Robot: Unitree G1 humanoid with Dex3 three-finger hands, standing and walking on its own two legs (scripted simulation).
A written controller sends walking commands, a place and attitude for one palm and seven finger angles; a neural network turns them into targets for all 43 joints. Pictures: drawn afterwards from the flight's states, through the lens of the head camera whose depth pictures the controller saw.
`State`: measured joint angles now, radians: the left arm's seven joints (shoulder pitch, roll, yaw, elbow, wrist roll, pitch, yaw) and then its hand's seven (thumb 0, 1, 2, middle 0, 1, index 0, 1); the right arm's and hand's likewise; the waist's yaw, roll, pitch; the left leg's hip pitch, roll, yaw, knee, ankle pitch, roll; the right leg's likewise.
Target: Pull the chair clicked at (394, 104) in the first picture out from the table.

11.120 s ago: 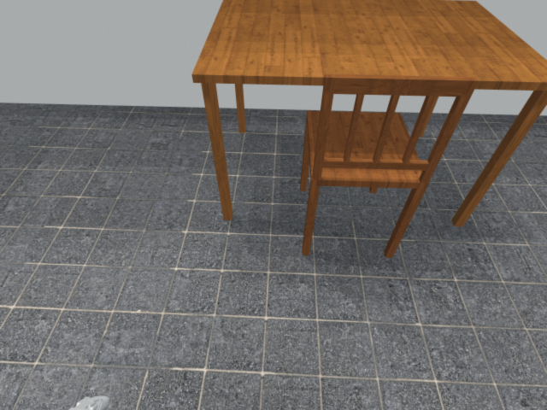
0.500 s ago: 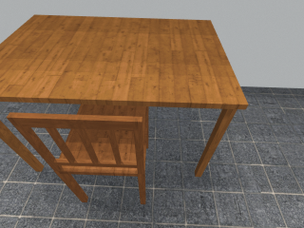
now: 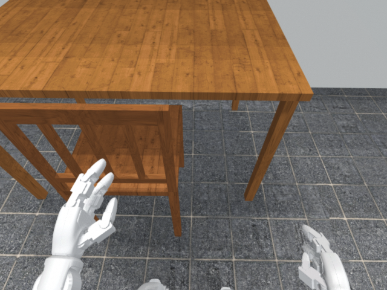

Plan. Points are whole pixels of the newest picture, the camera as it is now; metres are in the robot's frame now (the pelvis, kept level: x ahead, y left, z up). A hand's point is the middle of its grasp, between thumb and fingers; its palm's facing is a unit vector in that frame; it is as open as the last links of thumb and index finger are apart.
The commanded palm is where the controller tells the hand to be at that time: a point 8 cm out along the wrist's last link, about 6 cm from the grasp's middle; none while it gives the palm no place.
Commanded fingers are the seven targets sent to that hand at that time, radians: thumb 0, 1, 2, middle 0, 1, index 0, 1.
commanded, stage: raise the hand toward the chair's back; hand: left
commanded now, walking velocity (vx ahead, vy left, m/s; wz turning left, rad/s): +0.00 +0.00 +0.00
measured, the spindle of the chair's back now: (99, 152) +0.46 +0.27 -0.03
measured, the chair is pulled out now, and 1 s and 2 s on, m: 0.00 0.00 0.00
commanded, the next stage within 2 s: aim the fingers beside a spindle in 1.78 s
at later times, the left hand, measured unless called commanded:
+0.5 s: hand (89, 243) +0.21 +0.20 +0.01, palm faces +0.03 -1.00 -0.05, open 12.7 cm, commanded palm +0.18 +0.26 +0.02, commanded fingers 0.00 -0.08 0.48 -0.10 -0.15 -0.10 -0.15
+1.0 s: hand (71, 238) +0.22 +0.23 +0.03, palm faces +0.05 -1.00 -0.05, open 16.5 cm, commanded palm +0.19 +0.29 +0.03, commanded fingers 0.00 -0.50 0.30 -0.06 -0.08 -0.06 -0.08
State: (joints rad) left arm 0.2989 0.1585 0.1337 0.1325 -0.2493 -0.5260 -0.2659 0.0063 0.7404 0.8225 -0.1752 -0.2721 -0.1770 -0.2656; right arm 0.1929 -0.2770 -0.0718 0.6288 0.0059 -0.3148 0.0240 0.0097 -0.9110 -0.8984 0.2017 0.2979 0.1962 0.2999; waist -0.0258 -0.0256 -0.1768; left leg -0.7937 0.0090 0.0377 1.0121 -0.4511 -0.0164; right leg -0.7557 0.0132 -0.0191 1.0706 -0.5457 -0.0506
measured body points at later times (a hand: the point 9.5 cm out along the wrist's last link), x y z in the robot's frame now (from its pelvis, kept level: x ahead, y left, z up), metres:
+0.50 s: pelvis -0.03 +0.01 -0.03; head +0.05 +0.01 +0.41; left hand +0.21 +0.26 +0.02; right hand +0.12 -0.21 -0.13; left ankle +0.02 +0.13 -0.67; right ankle -0.01 -0.08 -0.67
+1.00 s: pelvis -0.01 +0.03 -0.03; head +0.06 +0.05 +0.42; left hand +0.21 +0.29 +0.03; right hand +0.20 -0.18 -0.10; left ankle +0.02 +0.13 -0.67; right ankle -0.01 -0.08 -0.67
